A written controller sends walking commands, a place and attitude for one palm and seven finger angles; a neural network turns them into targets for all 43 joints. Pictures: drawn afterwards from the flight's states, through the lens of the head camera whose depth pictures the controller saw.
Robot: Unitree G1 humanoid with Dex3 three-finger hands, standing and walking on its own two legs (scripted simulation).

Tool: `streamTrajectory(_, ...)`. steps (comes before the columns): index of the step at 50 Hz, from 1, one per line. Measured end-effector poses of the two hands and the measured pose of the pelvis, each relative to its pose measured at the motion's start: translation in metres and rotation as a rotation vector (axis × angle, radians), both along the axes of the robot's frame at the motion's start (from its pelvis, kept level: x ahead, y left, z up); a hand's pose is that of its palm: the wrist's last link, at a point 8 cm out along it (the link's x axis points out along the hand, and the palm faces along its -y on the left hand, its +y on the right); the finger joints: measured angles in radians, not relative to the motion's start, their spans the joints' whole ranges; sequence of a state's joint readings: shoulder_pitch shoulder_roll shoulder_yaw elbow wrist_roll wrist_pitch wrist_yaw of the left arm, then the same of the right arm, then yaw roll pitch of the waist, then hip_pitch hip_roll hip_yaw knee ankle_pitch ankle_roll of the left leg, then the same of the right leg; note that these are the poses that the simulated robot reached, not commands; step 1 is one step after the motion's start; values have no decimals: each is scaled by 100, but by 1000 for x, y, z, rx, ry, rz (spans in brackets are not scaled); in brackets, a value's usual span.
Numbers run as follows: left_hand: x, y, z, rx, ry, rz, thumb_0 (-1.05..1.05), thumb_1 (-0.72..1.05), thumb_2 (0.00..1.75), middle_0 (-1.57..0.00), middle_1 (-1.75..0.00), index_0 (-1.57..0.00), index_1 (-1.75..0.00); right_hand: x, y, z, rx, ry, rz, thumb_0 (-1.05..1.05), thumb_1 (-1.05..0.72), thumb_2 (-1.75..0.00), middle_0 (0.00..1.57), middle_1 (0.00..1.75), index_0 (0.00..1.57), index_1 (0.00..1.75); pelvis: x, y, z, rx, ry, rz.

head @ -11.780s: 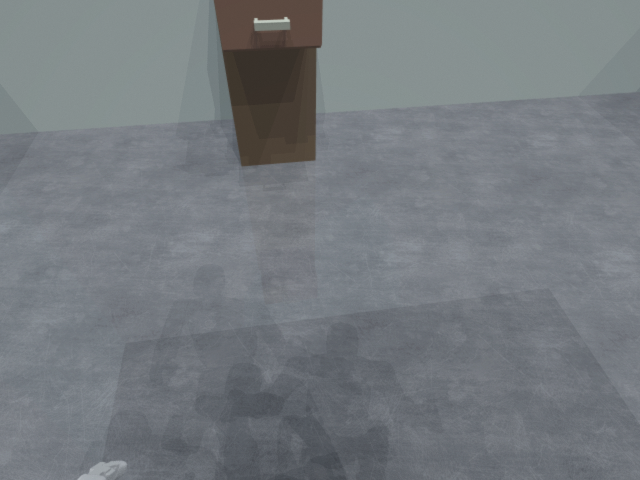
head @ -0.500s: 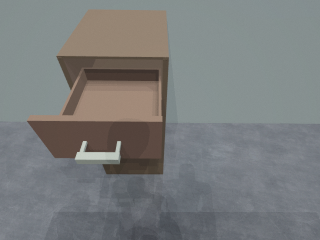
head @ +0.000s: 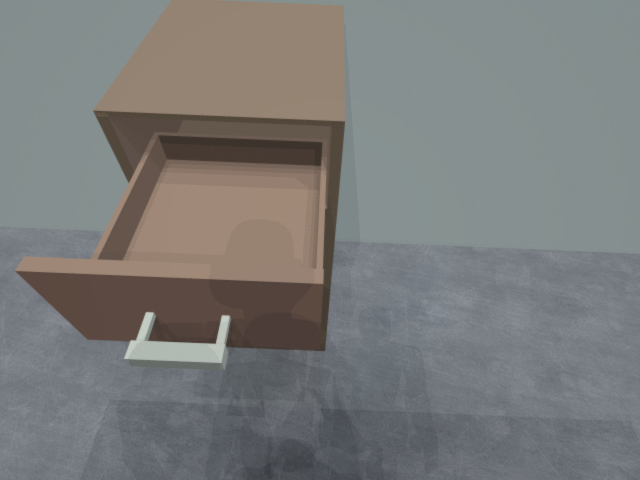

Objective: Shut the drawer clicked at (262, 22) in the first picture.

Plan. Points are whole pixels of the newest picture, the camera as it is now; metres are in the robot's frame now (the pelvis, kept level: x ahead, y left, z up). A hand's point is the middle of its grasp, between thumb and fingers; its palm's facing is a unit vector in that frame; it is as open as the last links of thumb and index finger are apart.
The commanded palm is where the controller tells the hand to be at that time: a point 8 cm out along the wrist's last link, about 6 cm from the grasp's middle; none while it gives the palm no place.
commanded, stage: come to a stop and stand still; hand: left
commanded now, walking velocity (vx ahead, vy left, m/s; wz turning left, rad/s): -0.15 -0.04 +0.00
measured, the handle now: (182, 338) +0.27 +0.19 +0.02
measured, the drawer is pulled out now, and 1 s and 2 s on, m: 0.29 0.29 0.29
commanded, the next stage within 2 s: look again from close up in 0.66 s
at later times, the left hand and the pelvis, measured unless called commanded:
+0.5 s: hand out of the picture +0.01 +0.19 -0.16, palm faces +0.00 -0.97 -0.23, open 7.4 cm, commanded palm none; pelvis -0.06 +0.01 -0.01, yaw -1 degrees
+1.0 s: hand out of the picture -0.05 +0.17 -0.17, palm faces +0.00 -0.98 -0.19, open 7.4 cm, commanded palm none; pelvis -0.05 +0.00 +0.00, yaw +0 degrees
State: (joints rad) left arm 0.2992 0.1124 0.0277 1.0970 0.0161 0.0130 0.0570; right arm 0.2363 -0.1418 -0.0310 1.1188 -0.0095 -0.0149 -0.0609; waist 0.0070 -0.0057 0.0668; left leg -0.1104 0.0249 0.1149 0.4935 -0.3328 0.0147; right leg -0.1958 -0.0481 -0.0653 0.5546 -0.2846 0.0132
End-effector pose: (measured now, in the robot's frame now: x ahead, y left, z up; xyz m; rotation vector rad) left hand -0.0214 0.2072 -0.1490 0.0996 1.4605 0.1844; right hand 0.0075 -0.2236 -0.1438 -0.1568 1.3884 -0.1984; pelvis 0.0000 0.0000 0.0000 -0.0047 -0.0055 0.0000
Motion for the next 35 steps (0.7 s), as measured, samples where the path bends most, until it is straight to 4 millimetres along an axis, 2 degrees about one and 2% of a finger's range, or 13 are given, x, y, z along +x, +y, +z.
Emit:
streamTrajectory(5,22,19,4,65,-60,-25,2,92,90,-20,-29,-20,-30,3,-10,-6,4,-14,-7,1,-93,-90,20,30,20,30,-5,-6,-4,-1,11,-3)
streamTrajectory(9,34,26,6,103,-114,-52,1,91,90,-20,-29,-20,-30,1,-17,-13,14,-19,-12,0,-92,-90,20,30,20,30,-15,-12,-9,10,16,-7)
streamTrajectory(14,39,31,4,108,-197,-92,1,91,90,-20,-29,-20,-30,8,-19,-7,12,-117,6,0,-91,-90,20,30,20,30,-32,-6,-12,-6,6,-7)
streamTrajectory(19,38,34,8,84,-254,-99,1,90,90,-20,-29,-20,-30,9,-9,1,9,-209,56,0,-91,-90,20,30,20,30,-46,3,-11,-2,-29,-9)
streamTrajectory(26,16,32,17,62,-252,-124,1,90,90,-20,-29,-20,-30,-7,2,4,41,-228,71,0,-92,-90,20,30,20,30,-62,7,-4,3,-25,-15)
streamTrajectory(35,-29,32,15,57,-134,-93,1,90,90,-20,-29,-20,-30,-58,-3,-1,43,-75,60,0,-91,-90,20,30,20,30,-64,6,-1,11,-4,-8)
